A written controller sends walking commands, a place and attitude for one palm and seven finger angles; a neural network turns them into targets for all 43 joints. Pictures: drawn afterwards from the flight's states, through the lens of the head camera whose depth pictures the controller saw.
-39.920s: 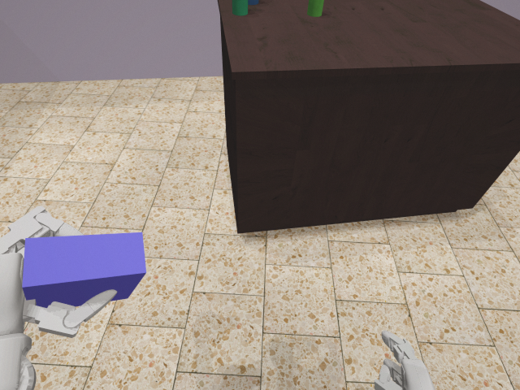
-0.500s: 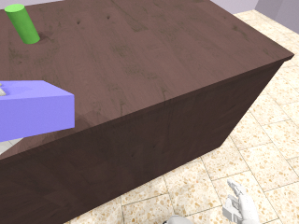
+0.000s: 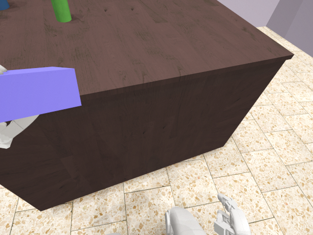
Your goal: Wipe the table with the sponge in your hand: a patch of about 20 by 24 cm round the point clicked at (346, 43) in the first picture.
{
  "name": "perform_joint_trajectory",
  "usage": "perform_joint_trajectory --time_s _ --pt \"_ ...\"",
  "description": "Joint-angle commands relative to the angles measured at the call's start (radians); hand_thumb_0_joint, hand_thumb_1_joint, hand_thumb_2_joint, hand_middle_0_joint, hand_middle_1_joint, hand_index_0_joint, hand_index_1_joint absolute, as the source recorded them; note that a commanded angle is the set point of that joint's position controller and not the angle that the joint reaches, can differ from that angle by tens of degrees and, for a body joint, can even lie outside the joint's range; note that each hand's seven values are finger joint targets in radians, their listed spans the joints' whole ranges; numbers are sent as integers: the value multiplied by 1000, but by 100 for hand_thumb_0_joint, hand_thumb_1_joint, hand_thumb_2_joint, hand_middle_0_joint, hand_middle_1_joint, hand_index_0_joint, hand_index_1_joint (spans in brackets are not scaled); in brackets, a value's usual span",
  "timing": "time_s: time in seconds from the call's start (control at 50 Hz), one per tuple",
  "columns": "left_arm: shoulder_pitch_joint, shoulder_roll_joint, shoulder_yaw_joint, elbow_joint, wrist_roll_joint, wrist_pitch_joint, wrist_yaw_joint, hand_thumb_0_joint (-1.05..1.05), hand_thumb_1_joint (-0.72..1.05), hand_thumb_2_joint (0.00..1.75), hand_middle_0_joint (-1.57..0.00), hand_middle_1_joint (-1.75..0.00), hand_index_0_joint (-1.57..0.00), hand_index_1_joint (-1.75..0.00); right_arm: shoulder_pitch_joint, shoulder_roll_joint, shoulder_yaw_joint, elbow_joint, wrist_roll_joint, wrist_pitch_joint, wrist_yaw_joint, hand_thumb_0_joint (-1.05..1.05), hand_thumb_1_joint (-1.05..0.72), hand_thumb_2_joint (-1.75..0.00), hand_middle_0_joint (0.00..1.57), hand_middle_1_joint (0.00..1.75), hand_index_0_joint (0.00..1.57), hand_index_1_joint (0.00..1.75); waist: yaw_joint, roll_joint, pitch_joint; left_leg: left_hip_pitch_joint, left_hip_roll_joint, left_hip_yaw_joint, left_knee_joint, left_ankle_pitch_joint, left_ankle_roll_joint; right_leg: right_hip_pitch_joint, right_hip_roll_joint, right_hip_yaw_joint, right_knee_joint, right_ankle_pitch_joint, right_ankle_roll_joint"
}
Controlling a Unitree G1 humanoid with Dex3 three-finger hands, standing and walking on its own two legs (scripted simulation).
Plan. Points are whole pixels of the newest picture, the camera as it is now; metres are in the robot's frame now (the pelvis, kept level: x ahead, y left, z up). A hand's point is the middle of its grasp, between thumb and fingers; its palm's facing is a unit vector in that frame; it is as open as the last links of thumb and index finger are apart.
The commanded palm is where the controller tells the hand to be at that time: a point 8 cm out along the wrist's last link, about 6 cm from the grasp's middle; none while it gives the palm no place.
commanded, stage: stop stepping back and stand still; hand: left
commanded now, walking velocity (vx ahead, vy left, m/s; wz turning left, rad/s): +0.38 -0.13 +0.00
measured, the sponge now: (37, 87) +0.27 +0.20 +0.28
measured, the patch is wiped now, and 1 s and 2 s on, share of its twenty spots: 0.95 0.95 0.95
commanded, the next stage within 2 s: stand and wait in 1.04 s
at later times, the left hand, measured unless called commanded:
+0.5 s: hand (15, 140) +0.18 +0.19 +0.28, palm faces +0.42 -0.84 -0.35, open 9.2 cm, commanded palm +0.13 +0.24 +0.32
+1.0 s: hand (40, 118) +0.20 +0.17 +0.29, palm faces +0.43 -0.81 -0.39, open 9.2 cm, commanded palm +0.14 +0.23 +0.32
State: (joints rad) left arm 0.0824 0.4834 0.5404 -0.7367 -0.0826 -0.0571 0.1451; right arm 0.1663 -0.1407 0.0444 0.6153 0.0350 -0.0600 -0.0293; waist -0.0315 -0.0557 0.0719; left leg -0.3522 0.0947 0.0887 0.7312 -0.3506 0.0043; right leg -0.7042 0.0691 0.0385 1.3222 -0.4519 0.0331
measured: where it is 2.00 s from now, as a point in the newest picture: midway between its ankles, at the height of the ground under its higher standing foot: outside the picture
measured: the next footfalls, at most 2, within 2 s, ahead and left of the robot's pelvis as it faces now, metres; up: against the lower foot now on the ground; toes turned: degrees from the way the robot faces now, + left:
right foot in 0.20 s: +0.01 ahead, -0.14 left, +0.00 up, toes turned -4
left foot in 0.42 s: -0.02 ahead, +0.08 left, +0.00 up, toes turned -2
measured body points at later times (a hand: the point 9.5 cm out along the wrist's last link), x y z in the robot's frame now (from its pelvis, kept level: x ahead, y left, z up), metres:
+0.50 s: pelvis -0.05 -0.03 +0.00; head -0.06 -0.01 +0.45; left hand +0.15 +0.23 +0.30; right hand +0.09 -0.29 -0.06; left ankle -0.05 +0.08 -0.72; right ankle -0.08 -0.15 -0.70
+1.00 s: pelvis -0.03 -0.04 +0.01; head -0.02 -0.04 +0.46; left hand +0.17 +0.21 +0.31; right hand +0.13 -0.28 -0.06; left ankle -0.06 +0.08 -0.72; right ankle -0.03 -0.14 -0.72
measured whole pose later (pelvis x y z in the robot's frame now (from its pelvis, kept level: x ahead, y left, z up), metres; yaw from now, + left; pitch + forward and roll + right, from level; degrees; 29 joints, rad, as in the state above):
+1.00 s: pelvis -0.03 -0.04 +0.01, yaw -3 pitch +1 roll +0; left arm 0.27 0.48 0.52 -0.70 -0.06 -0.15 0.14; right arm 0.17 -0.20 0.03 0.60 0.02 -0.06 -0.03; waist -0.02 -0.01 0.00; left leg -0.24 0.03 0.01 0.55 -0.34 -0.01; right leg -0.30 0.04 -0.03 0.53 -0.26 -0.04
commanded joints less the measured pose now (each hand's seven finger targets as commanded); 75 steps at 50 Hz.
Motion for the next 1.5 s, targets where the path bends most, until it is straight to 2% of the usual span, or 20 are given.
perform_joint_trajectory --time_s 0.0,0.08,0.12,0.18,0.22,0.24,0.36,0.4,0.42,0.44,0.5,0.58,0.62,0.64,0.72,0.8,0.84,0.96,1.08,1.48 --pt "-203 217 121 -338 -10 -101 38 0 10 130 -120 -160 -120 -160 -104 -160 -76 -105 16 -101 12 0 -90 -90 20 30 20 30 9 339 -274 234 216 -192 -336 188 97 62 -73 -4 -199 64 5" --pt "-255 202 78 -166 5 -82 32 0 10 130 -120 -160 -120 -160 -108 -184 -60 -125 2 -105 -5 0 -90 -90 20 30 20 30 -9 422 -224 121 190 -249 -410 -250 66 270 -58 -86 -600 22 -16" --pt "-273 198 67 -15 13 -66 24 0 10 130 -120 -160 -120 -160 -91 -206 -61 -133 3 -90 -16 0 -90 -90 20 30 20 30 5 355 -210 31 140 -183 -360 -282 39 435 -24 -149 -776 87 -25" --pt "-225 212 34 127 13 -77 -10 0 10 130 -120 -160 -120 -160 -64 -202 -59 -145 10 -61 -8 0 -90 -90 20 30 20 30 3 65 -202 -28 -8 -38 33 -179 11 508 -117 -93 -1017 308 -86" --pt "-226 263 41 127 11 -98 -18 0 10 130 -120 -160 -120 -160 -72 -186 -56 -144 28 -32 -4 0 -90 -90 20 30 20 30 3 -175 -202 -156 -62 -73 440 -98 -4 468 -353 135 -1056 478 -192" --pt "-169 236 61 71 -1 -97 -26 0 10 130 -120 -160 -120 -160 -91 -191 -81 -148 46 -24 -8 0 -90 -90 20 30 20 30 22 -311 -184 -204 -54 -135 494 -76 0 464 -344 169 -1053 519 -177" --pt "2 230 106 -144 -27 -155 -1 0 10 130 -120 -160 -120 -160 -126 -186 -66 -191 15 9 -34 0 -90 -90 20 30 20 30 0 106 -176 119 -41 -64 -228 13 22 332 -209 -3 -826 86 -118" --pt "-10 227 118 -210 -17 -160 23 0 10 130 -120 -160 -120 -160 -102 -223 -75 -203 -4 -18 -34 0 -90 -90 20 30 20 30 10 385 -220 185 170 -442 -452 -183 135 210 -26 -90 -506 -45 -46" --pt "-80 244 111 -252 -2 -161 29 0 10 130 -120 -160 -120 -160 -95 -209 -75 -203 -1 -40 -30 0 -90 -90 20 30 20 30 4 351 -209 166 214 -512 -504 -185 190 150 -12 -41 -378 -84 -42" --pt "-89 282 145 -233 10 -159 36 0 10 130 -120 -160 -120 -160 -78 -200 -82 -185 -3 -63 -30 0 -90 -90 20 30 20 30 27 237 -268 249 180 -415 -443 52 183 146 -42 -42 -383 -66 -46" --pt "-129 266 103 -180 22 -142 47 0 10 130 -120 -160 -120 -160 -59 -174 -47 -127 -11 -94 -22 0 -90 -90 20 30 20 30 19 342 -229 243 174 -383 -386 283 158 155 -88 -2 -519 -43 -39" --pt "-163 198 40 1 32 -113 29 0 10 130 -120 -160 -120 -160 -91 -200 -42 -128 -8 -77 -21 0 -90 -90 20 30 20 30 31 157 -180 -47 41 -165 -185 19 53 583 -75 -38 -948 274 -49" --pt "-215 219 25 65 30 -105 6 0 10 130 -120 -160 -120 -160 -100 -204 -63 -138 -6 -49 -19 0 -90 -90 20 30 20 30 5 -118 -152 -130 -69 -88 180 -118 9 492 -334 362 -1107 120 -160" --pt "-251 191 13 60 26 -106 3 0 10 130 -120 -160 -120 -160 -111 -184 -58 -113 0 -44 -16 0 -90 -90 20 30 20 30 1 -94 -133 -82 -57 -114 258 -69 11 391 -374 400 -1160 55 -174" --pt "-129 172 30 15 6 -124 1 0 10 130 -120 -160 -120 -160 -81 -157 -46 -141 -1 -22 -11 0 -90 -90 20 30 20 30 0 14 -170 50 -1 -135 -57 36 26 405 -336 207 -1000 268 -167" --pt "-25 182 70 -113 -1 -149 14 0 10 130 -120 -160 -120 -160 -125 -187 -50 -182 -13 -39 -26 0 -90 -90 20 30 20 30 30 167 -238 144 84 -262 -352 178 72 446 -97 3 -815 280 -42" --pt "8 218 119 -153 11 -147 26 0 10 130 -120 -160 -120 -160 -97 -189 -61 -192 -3 -49 -19 0 -90 -90 20 30 20 30 30 46 -290 125 53 -184 -248 395 59 551 -87 0 -807 474 -37" --pt "32 211 122 -183 9 -159 29 0 10 130 -120 -160 -120 -160 -114 -183 -57 -176 -10 -60 -12 0 -90 -90 20 30 20 30 20 191 -294 157 40 -169 -249 518 27 569 -109 12 -792 579 -52" --pt "10 202 117 -100 10 -156 25 0 10 130 -120 -160 -120 -160 -97 -186 -64 -158 -5 -52 -7 0 -90 -90 20 30 20 30 10 140 -296 167 25 -144 -207 507 11 600 -137 38 -825 688 -60" --pt "-53 168 66 -58 19 -161 27 0 10 130 -120 -160 -120 -160 -128 -186 -53 -155 -16 -62 -26 0 -90 -90 20 30 20 30 24 139 -166 63 24 -177 -343 25 37 481 -110 60 -943 208 -53"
